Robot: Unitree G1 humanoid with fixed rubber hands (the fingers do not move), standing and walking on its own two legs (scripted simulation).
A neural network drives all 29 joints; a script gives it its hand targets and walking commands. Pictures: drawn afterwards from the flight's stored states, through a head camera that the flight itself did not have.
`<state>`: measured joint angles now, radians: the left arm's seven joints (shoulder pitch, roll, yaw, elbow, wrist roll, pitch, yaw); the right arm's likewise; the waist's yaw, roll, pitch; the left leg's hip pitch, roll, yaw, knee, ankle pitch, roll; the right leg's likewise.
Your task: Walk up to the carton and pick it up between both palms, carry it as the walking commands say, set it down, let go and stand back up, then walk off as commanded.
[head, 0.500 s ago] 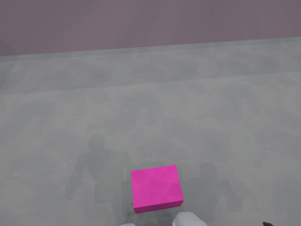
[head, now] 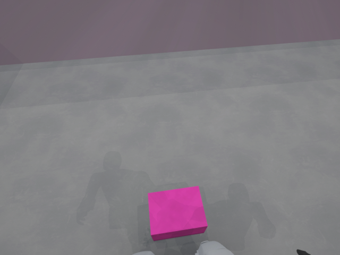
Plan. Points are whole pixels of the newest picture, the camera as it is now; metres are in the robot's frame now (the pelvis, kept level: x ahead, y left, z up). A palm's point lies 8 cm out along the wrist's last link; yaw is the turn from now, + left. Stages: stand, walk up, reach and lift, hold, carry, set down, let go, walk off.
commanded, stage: walk up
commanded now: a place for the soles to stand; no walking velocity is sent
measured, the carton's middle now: (176, 213) +0.38 -0.02 -0.67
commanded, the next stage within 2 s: none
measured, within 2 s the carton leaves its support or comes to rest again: neither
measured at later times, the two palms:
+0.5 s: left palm out of the picture +0.06 +0.32 -0.10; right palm out of the picture +0.06 -0.31 -0.11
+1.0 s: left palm out of the picture +0.07 +0.33 -0.11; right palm out of the picture +0.06 -0.30 -0.10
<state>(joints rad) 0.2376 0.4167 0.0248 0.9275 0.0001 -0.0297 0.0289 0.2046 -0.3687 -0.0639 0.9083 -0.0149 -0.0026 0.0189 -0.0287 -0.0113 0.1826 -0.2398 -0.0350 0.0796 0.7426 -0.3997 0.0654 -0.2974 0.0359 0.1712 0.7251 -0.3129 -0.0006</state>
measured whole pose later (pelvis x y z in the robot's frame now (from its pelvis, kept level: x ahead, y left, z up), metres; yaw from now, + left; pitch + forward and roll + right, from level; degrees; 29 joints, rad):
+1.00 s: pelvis +0.00 +0.01 +0.00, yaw +0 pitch -6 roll +0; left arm 0.23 0.42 0.01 0.93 0.00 -0.03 0.03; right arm 0.21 -0.37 -0.06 0.91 -0.01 0.00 0.02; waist -0.03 -0.01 0.18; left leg -0.23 -0.04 0.08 0.75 -0.40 0.07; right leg -0.31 0.04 0.17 0.82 -0.44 0.00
